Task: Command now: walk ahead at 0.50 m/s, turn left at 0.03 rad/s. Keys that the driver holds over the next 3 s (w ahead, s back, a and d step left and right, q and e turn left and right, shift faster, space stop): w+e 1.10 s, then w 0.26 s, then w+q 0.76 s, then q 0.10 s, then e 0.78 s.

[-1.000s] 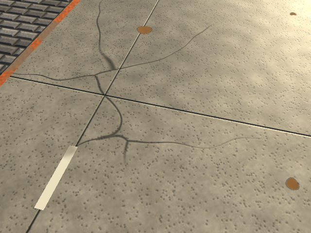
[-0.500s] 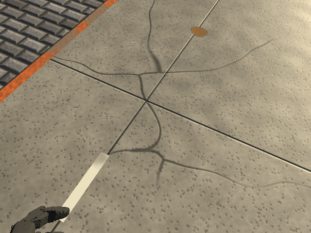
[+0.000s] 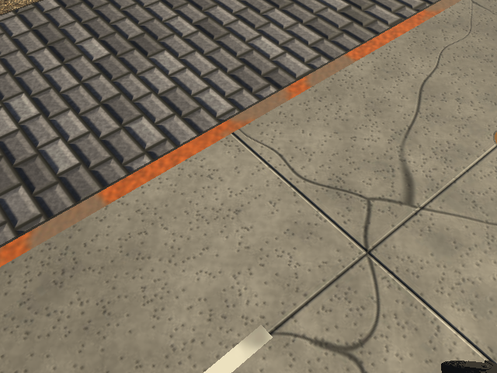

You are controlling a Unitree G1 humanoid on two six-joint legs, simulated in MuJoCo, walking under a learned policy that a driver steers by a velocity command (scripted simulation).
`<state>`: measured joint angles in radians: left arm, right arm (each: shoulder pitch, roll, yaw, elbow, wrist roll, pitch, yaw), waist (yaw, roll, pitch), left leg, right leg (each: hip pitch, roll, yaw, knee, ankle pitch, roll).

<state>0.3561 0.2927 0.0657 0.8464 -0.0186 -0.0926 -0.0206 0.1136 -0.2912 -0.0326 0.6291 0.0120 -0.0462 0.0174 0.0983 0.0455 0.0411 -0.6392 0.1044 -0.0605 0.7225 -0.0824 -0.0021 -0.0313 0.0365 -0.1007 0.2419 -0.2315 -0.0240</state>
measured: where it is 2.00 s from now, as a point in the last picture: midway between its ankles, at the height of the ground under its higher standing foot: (413, 221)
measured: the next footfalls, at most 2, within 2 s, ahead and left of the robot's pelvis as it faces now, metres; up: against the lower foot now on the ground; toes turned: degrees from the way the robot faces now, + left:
left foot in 0.12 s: +0.25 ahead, +0.15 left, +0.00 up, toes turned -2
right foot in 0.64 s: +0.47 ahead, -0.16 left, +0.00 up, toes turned -22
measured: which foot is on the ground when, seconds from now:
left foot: up 0.00-0.10, down 0.12-0.64, up 0.66-1.00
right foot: down 0.00-0.12, up 0.14-0.62, down 0.64-1.00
